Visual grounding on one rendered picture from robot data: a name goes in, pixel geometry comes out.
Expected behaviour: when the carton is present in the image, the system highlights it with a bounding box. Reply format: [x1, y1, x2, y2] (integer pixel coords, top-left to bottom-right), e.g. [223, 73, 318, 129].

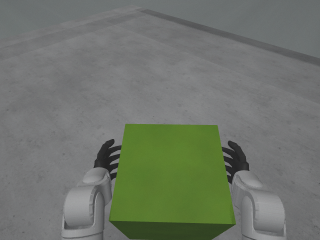
[108, 124, 236, 240]

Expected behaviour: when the robot right forearm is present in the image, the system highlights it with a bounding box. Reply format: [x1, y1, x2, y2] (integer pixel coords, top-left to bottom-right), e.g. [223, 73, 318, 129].
[231, 170, 287, 240]

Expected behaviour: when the robot right hand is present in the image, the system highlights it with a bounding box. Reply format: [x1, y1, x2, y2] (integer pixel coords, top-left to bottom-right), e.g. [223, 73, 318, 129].
[222, 140, 250, 184]

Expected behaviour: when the robot left hand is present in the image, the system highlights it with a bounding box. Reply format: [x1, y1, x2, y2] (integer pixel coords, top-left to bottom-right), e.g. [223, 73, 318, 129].
[93, 139, 122, 180]

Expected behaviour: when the robot left forearm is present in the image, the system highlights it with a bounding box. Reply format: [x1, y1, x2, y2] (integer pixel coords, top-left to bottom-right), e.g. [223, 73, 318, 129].
[61, 167, 112, 240]

